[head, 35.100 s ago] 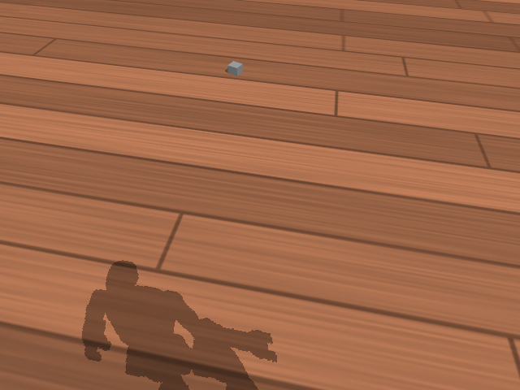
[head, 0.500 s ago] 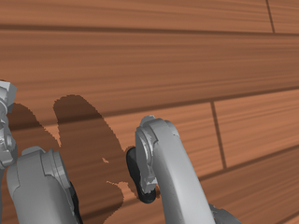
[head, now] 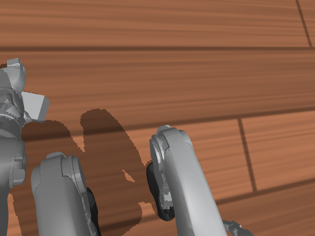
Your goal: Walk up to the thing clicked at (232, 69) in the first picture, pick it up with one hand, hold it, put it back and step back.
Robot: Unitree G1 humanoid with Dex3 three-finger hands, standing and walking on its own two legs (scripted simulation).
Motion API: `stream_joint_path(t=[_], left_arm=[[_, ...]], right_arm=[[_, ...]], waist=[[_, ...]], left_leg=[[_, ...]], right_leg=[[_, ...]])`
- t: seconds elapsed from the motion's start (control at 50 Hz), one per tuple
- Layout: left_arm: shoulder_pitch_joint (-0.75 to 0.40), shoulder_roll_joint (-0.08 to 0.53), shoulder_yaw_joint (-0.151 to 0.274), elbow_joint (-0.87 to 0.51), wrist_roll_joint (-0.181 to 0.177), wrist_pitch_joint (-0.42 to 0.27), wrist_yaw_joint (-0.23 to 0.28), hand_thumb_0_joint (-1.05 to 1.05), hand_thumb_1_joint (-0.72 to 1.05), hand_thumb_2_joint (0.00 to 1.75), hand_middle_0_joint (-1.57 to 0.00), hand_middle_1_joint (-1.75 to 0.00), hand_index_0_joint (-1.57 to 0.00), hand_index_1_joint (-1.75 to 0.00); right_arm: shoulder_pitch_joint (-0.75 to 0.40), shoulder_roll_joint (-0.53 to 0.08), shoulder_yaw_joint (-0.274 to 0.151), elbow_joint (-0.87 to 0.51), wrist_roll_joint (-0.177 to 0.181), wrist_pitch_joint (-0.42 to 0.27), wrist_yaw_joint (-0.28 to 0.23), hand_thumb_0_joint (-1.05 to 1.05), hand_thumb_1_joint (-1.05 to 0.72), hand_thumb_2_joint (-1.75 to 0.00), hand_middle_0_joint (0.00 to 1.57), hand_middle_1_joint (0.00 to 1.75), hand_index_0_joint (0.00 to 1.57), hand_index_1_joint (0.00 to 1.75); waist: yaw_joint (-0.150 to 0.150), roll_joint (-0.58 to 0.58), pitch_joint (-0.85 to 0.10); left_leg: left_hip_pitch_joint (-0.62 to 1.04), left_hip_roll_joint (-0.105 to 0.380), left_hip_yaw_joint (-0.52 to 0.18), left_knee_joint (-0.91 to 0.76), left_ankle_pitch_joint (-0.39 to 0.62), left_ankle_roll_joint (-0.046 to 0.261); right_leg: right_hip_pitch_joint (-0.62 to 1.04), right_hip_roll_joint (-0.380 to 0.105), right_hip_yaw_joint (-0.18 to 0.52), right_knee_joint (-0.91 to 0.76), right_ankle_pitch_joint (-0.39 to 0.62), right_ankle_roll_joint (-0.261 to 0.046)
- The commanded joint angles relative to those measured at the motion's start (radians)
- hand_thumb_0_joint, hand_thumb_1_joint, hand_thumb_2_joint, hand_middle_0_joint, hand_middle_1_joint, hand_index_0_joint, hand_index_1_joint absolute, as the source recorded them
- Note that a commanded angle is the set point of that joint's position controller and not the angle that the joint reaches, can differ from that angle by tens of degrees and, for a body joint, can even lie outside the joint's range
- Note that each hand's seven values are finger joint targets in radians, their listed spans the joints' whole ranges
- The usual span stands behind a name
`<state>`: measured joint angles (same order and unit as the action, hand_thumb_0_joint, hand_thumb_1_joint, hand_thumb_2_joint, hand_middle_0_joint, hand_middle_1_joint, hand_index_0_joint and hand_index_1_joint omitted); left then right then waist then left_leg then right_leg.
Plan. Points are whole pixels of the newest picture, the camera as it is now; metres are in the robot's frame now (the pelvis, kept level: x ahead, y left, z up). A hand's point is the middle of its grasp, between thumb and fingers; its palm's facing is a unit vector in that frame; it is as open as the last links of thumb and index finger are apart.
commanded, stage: home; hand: left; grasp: from above
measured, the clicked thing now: (30, 107) +0.51 +0.26 -0.31
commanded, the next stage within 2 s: none
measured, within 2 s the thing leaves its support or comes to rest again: neither
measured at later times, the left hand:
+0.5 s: hand out of the picture +0.35 +0.26 -0.10, palm faces -0.43 -0.24 -0.87, open 11.3 cm
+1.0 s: hand out of the picture +0.25 +0.21 +0.13, palm faces -0.15 -0.85 -0.50, open 7.6 cm
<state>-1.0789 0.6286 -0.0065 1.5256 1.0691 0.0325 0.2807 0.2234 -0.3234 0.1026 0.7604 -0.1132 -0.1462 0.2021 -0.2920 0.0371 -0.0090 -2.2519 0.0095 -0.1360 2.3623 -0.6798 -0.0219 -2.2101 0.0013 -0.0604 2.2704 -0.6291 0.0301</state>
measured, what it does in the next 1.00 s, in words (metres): rises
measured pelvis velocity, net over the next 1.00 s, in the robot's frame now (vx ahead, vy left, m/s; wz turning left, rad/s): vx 0.03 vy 0.00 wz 0.09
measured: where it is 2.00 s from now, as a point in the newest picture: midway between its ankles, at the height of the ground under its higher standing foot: (128, 215)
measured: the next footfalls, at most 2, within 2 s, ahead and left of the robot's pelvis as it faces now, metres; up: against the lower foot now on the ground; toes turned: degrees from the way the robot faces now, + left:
none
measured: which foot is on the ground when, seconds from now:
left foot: down 0.00-1.00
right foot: down 0.00-1.00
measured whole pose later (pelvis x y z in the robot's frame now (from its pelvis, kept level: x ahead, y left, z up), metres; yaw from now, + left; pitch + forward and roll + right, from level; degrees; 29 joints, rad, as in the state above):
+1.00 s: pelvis +0.03 +0.00 +0.22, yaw +5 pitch +27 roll -3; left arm 0.18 0.33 -0.04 0.12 0.25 0.17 0.06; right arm 0.10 -0.22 -0.03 0.54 0.05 -0.08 -0.04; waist -0.04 0.04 -0.21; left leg -1.50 0.02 -0.06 1.65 -0.62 -0.01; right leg -1.48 -0.03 -0.03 1.61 -0.60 0.02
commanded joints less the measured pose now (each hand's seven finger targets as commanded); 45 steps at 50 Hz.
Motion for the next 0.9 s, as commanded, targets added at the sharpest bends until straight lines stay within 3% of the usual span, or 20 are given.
stream_joint_path(t=[0.0, 0.06, 0.12, 0.16, 0.22, 0.26, 0.28, 0.32, 0.36, 0.38, 0.44, 0.5, 0.54, 0.56, 0.6, 0.62, 0.68, 0.76, 0.8, 0.88], left_arm=[[-0.129, 0.202, 0.035, -0.188, 0.045, -0.104, 0.035, 0.00, -0.54, 0.99, -0.06, -0.99, -0.07, -0.98], [-0.054, 0.239, 0.082, -0.325, 0.078, -0.179, 0.058, 0.00, -0.38, 0.97, -0.22, -0.82, -0.23, -0.81], [0.046, 0.251, 0.113, -0.555, 0.090, -0.233, 0.079, 0.00, -0.17, 0.95, -0.25, -0.68, -0.23, -0.70], [0.110, 0.224, 0.108, -0.707, 0.071, -0.250, 0.091, 0.00, -0.04, 0.91, -0.24, -0.60, -0.22, -0.62], [0.157, 0.173, 0.084, -0.744, 0.064, -0.248, 0.095, 0.00, 0.09, 0.83, -0.21, -0.50, -0.20, -0.51], [0.147, 0.155, 0.066, -0.838, 0.045, -0.249, 0.093, 0.00, 0.09, 0.85, -0.22, -0.51, -0.20, -0.53], [0.209, 0.099, 0.040, -0.833, 0.028, -0.238, 0.085, 0.00, 0.08, 0.83, -0.21, -0.50, -0.20, -0.51], [0.274, 0.097, 0.039, -0.923, -0.024, -0.220, 0.067, 0.00, 0.12, 0.83, -0.21, -0.49, -0.20, -0.50], [0.377, 0.034, 0.001, -0.880, -0.070, -0.184, 0.037, 0.00, 0.16, 0.81, -0.21, -0.46, -0.19, -0.47], [0.368, 0.021, -0.018, -0.957, -0.098, -0.174, 0.017, 0.00, 0.18, 0.84, -0.21, -0.47, -0.20, -0.49], [0.506, -0.022, -0.050, -0.953, -0.184, -0.128, -0.051, 0.00, 0.24, 0.87, -0.22, -0.48, -0.20, -0.49], [0.590, -0.040, -0.051, -1.097, -0.280, -0.105, -0.112, 0.00, 0.38, 0.94, -0.23, -0.50, -0.22, -0.51], [0.653, -0.066, -0.056, -1.138, -0.346, -0.086, -0.142, 0.00, 0.52, 0.98, -0.23, -0.49, -0.22, -0.50], [0.693, -0.082, -0.048, -1.125, -0.373, -0.078, -0.154, 0.00, 0.57, 0.98, -0.23, -0.47, -0.22, -0.48], [0.707, -0.054, -0.007, -1.242, -0.425, -0.072, -0.166, 0.00, 0.68, 0.96, -0.22, -0.42, -0.22, -0.43], [0.756, -0.075, -0.017, -1.234, -0.444, -0.064, -0.173, 0.00, 0.68, 0.92, -0.21, -0.39, -0.21, -0.39], [0.844, -0.085, 0.015, -1.348, -0.508, -0.047, -0.176, 0.00, 0.77, 0.87, -0.20, -0.32, -0.20, -0.32], [0.957, -0.117, 0.025, -1.440, -0.610, -0.002, -0.186, 0.00, 0.89, 0.90, -0.20, -0.30, -0.20, -0.30], [1.005, -0.128, 0.032, -1.514, -0.666, 0.020, -0.195, 0.00, 0.89, 0.90, -0.20, -0.30, -0.20, -0.30], [1.148, -0.162, 0.039, -1.584, -0.780, 0.069, -0.202, 0.00, 0.89, 0.90, -0.20, -0.30, -0.20, -0.30]], right_arm=[[0.181, -0.231, -0.083, -0.035, 0.001, 0.031, -0.032, 0.00, -0.91, -0.90, 0.20, 0.30, 0.20, 0.30], [0.166, -0.249, -0.115, -0.045, -0.009, 0.054, -0.050, 0.00, -0.88, -0.89, 0.20, 0.30, 0.20, 0.30], [0.153, -0.246, -0.172, -0.072, -0.013, 0.071, -0.062, 0.00, -0.88, -0.89, 0.20, 0.30, 0.20, 0.30], [0.135, -0.237, -0.210, -0.085, -0.010, 0.080, -0.069, 0.00, -0.89, -0.90, 0.20, 0.30, 0.20, 0.30], [0.122, -0.228, -0.251, -0.082, -0.005, 0.088, -0.086, 0.00, -0.89, -0.90, 0.20, 0.30, 0.20, 0.30], [0.133, -0.209, -0.265, -0.085, -0.001, 0.092, -0.095, 0.00, -0.89, -0.90, 0.20, 0.30, 0.20, 0.30], [0.125, -0.203, -0.275, -0.089, 0.004, 0.092, -0.100, 0.00, -0.89, -0.90, 0.20, 0.30, 0.20, 0.30], [0.114, -0.185, -0.280, -0.100, 0.022, 0.091, -0.104, 0.00, -0.89, -0.90, 0.20, 0.30, 0.20, 0.30], [0.086, -0.182, -0.278, -0.114, 0.042, 0.091, -0.117, 0.00, -0.89, -0.90, 0.20, 0.30, 0.20, 0.30], [0.068, -0.174, -0.276, -0.129, 0.051, 0.094, -0.122, 0.00, -0.89, -0.90, 0.20, 0.30, 0.20, 0.30], [0.022, -0.169, -0.262, -0.150, 0.085, 0.096, -0.136, 0.00, -0.89, -0.90, 0.20, 0.30, 0.20, 0.30], [-0.025, -0.154, -0.253, -0.195, 0.107, 0.100, -0.146, 0.00, -0.89, -0.90, 0.20, 0.30, 0.20, 0.30], [-0.062, -0.141, -0.242, -0.206, 0.119, 0.097, -0.151, 0.00, -0.89, -0.90, 0.20, 0.30, 0.20, 0.30], [-0.074, -0.135, -0.236, -0.217, 0.122, 0.095, -0.155, 0.00, -0.89, -0.90, 0.20, 0.30, 0.20, 0.30], [-0.100, -0.120, -0.227, -0.240, 0.132, 0.092, -0.164, 0.00, -0.90, -0.90, 0.20, 0.30, 0.20, 0.30], [-0.111, -0.113, -0.221, -0.250, 0.134, 0.089, -0.168, 0.00, -0.90, -0.90, 0.20, 0.30, 0.20, 0.30], [-0.132, -0.098, -0.216, -0.284, 0.143, 0.080, -0.182, 0.00, -0.90, -0.90, 0.20, 0.30, 0.20, 0.30], [-0.149, -0.089, -0.209, -0.323, 0.152, 0.061, -0.206, 0.00, -0.90, -0.90, 0.20, 0.30, 0.20, 0.30], [-0.149, -0.081, -0.208, -0.342, 0.154, 0.049, -0.219, 0.00, -0.90, -0.90, 0.20, 0.30, 0.20, 0.30], [-0.138, -0.059, -0.197, -0.367, 0.161, 0.028, -0.244, 0.00, -0.90, -0.90, 0.20, 0.30, 0.20, 0.30]], waist=[[0.041, 0.158, -0.676], [0.065, 0.184, -0.684], [0.104, 0.250, -0.798], [0.126, 0.286, -0.874], [0.122, 0.275, -0.838], [0.131, 0.272, -0.865], [0.139, 0.242, -0.848], [0.174, 0.229, -0.897], [0.176, 0.160, -0.830], [0.178, 0.161, -0.853], [0.190, 0.093, -0.726], [0.219, 0.088, -0.753], [0.221, 0.061, -0.712], [0.213, 0.030, -0.678], [0.235, 0.058, -0.706], [0.230, 0.036, -0.692], [0.244, 0.064, -0.719], [0.241, 0.056, -0.651], [0.236, 0.055, -0.680], [0.237, 0.032, -0.635]], left_leg=[[0.342, -0.023, 0.120, -0.209, 0.195, 0.041], [0.365, -0.027, 0.122, -0.201, 0.201, 0.034], [0.496, -0.020, 0.122, -0.219, 0.224, 0.023], [0.564, -0.017, 0.124, -0.241, 0.233, 0.018], [0.592, -0.015, 0.114, -0.265, 0.176, 0.020], [0.605, -0.015, 0.122, -0.284, 0.149, 0.028], [0.598, -0.019, 0.123, -0.302, 0.135, 0.032], [0.611, -0.020, 0.122, -0.356, 0.097, 0.041], [0.597, -0.021, 0.113, -0.400, 0.059, 0.049], [0.609, -0.022, 0.113, -0.419, 0.059, 0.052], [0.594, -0.020, 0.073, -0.507, 0.014, 0.059], [0.653, -0.019, 0.076, -0.562, 0.058, 0.058], [0.685, -0.017, 0.072, -0.595, 0.085, 0.058], [0.679, -0.015, 0.071, -0.608, 0.081, 0.061], [0.709, -0.017, 0.087, -0.634, 0.086, 0.064], [0.722, -0.017, 0.087, -0.651, 0.084, 0.066], [0.791, -0.021, 0.098, -0.706, 0.115, 0.062], [0.873, -0.009, 0.071, -0.841, 0.017, 0.058], [0.940, -0.010, 0.070, -0.875, 0.028, 0.058], [1.031, -0.012, 0.078, -0.959, 0.055, 0.056]], right_leg=[[0.445, 0.035, -0.086, -0.218, 0.164, -0.066], [0.416, 0.031, -0.094, -0.213, 0.155, -0.075], [0.410, 0.024, -0.094, -0.212, 0.163, -0.081], [0.401, 0.019, -0.084, -0.215, 0.168, -0.085], [0.302, 0.016, -0.081, -0.232, 0.114, -0.092], [0.332, 0.013, -0.066, -0.254, 0.103, -0.088], [0.331, 0.009, -0.064, -0.273, 0.093, -0.088], [0.391, 0.011, -0.048, -0.300, 0.074, -0.076], [0.401, 0.011, -0.044, -0.347, 0.060, -0.069], [0.430, 0.013, -0.036, -0.369, 0.069, -0.068], [0.444, 0.016, -0.042, -0.408, 0.062, -0.058], [0.545, 0.016, -0.030, -0.457, 0.110, -0.053], [0.570, 0.013, -0.029, -0.494, 0.131, -0.051], [0.579, 0.013, -0.027, -0.512, 0.127, -0.049], [0.639, 0.010, -0.010, -0.551, 0.129, -0.051], [0.659, 0.011, -0.010, -0.572, 0.126, -0.050], [0.731, 0.006, 0.002, -0.622, 0.145, -0.054], [0.795, 0.005, 0.002, -0.719, 0.068, -0.049], [0.852, 0.005, 0.008, -0.765, 0.076, -0.047], [0.965, 0.005, 0.017, -0.874, 0.085, -0.045]])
